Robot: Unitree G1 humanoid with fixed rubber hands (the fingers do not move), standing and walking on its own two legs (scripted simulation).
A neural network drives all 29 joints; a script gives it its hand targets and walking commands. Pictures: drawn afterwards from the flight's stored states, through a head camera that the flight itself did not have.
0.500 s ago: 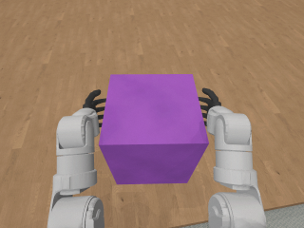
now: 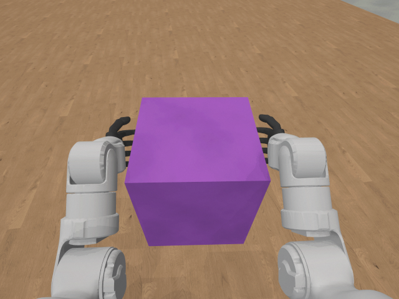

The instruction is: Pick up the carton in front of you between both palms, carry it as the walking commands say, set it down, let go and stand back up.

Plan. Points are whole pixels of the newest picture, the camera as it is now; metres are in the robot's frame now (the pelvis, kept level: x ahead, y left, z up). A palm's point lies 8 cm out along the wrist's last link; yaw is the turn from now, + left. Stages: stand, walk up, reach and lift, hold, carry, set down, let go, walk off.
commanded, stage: carry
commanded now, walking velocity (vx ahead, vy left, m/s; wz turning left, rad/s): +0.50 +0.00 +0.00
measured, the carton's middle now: (195, 175) +0.35 +0.00 +0.09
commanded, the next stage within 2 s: none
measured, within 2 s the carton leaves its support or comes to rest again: neither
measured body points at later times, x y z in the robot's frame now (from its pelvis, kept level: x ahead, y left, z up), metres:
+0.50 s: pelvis +0.24 -0.02 +0.01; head +0.28 -0.04 +0.46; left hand +0.63 +0.12 +0.16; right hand +0.62 -0.19 +0.15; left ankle +0.42 +0.02 -0.64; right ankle +0.03 -0.10 -0.67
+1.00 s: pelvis +0.51 -0.05 +0.10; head +0.48 -0.05 +0.55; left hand +0.89 +0.07 +0.28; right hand +0.87 -0.23 +0.28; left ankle +0.42 +0.02 -0.63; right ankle +0.64 -0.17 -0.61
